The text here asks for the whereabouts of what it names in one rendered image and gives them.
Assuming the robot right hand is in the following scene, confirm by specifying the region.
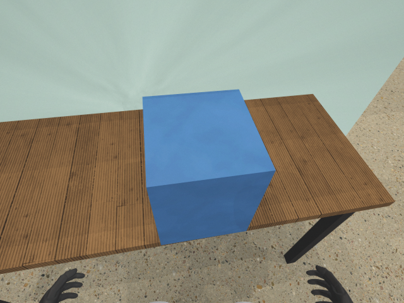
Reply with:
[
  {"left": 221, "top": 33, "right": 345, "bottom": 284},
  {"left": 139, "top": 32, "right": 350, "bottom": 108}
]
[{"left": 306, "top": 265, "right": 353, "bottom": 303}]

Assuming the table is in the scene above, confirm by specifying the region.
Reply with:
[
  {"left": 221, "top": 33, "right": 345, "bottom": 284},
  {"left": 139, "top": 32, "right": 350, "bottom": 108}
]
[{"left": 0, "top": 94, "right": 395, "bottom": 303}]

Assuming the robot left hand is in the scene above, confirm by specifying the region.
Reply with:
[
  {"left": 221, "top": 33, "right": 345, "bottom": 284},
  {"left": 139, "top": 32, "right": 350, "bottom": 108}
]
[{"left": 39, "top": 268, "right": 85, "bottom": 303}]

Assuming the carton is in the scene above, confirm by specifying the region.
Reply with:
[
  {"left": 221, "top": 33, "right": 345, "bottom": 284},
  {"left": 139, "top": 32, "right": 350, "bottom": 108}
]
[{"left": 143, "top": 89, "right": 276, "bottom": 245}]

